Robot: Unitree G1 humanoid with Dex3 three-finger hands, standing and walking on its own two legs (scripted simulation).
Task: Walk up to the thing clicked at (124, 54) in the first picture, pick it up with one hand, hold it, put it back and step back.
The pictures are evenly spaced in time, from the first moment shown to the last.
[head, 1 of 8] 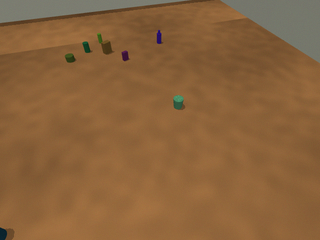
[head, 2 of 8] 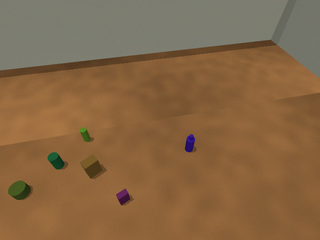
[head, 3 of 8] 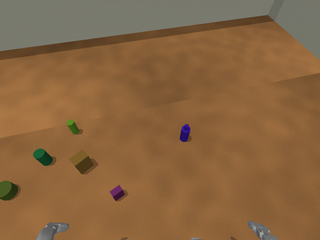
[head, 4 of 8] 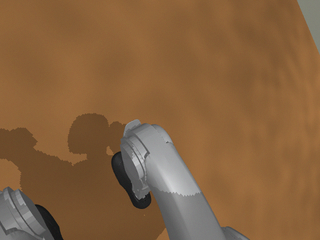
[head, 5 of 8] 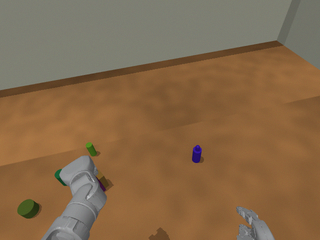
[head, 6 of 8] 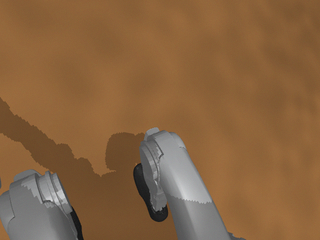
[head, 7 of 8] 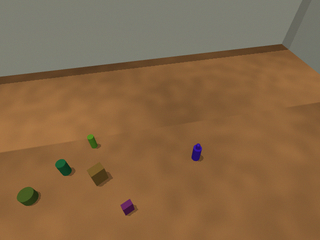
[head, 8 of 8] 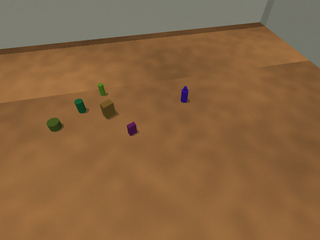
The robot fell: no
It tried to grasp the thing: yes
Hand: left
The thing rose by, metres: 0.65
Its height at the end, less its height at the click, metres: +0.00
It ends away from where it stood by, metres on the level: 0.01
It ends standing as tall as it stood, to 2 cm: yes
